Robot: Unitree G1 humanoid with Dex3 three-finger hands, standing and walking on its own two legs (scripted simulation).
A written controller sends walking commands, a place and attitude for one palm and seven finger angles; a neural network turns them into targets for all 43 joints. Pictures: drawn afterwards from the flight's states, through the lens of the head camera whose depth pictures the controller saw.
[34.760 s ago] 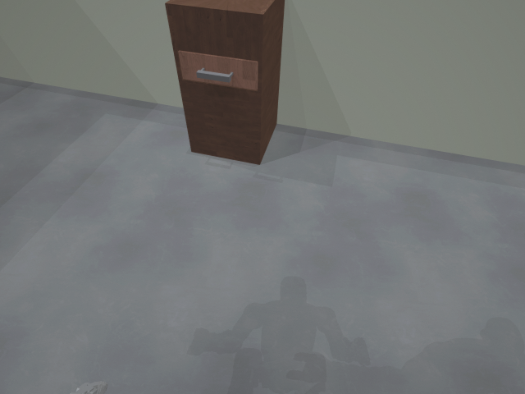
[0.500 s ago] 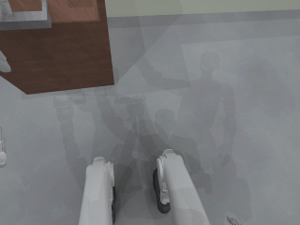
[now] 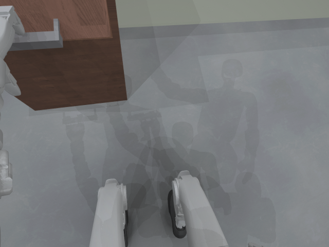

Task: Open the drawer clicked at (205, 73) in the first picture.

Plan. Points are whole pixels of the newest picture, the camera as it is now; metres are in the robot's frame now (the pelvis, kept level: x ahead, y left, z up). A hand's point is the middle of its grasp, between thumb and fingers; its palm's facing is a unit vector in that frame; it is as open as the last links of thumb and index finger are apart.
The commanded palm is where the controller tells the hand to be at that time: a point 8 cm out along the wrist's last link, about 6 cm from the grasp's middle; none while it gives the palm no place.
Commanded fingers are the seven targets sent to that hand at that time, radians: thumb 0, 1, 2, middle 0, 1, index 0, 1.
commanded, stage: lift the hand off the handle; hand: left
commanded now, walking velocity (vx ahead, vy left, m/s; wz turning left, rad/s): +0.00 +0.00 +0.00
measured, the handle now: (23, 33) +0.61 +0.30 -0.03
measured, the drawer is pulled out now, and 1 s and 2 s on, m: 0.00 0.00 0.00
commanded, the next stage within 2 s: draw the hand back to the body in 1.80 s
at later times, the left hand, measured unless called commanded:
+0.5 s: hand out of the picture +0.54 +0.32 +0.03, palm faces -0.09 -0.01 -1.00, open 13.8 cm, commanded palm +0.54 +0.29 +0.08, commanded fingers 0.00 -0.50 0.30 -0.30 -1.20 -0.30 -1.20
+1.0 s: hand out of the picture +0.53 +0.32 +0.08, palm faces -0.08 +0.01 -1.00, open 13.8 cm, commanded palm +0.54 +0.30 +0.12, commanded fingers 0.00 -0.50 0.30 -0.30 -1.20 -0.30 -1.20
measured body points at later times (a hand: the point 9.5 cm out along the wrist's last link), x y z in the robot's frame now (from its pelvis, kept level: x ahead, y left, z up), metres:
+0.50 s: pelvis +0.03 +0.01 +0.05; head +0.22 +0.04 +0.45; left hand +0.54 +0.32 +0.09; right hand +0.06 -0.27 -0.07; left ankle +0.05 +0.12 -0.54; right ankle +0.08 -0.14 -0.54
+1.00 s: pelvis +0.03 +0.00 +0.07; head +0.20 +0.03 +0.49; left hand +0.53 +0.31 +0.13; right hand +0.04 -0.27 -0.05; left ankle +0.05 +0.12 -0.54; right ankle +0.08 -0.14 -0.54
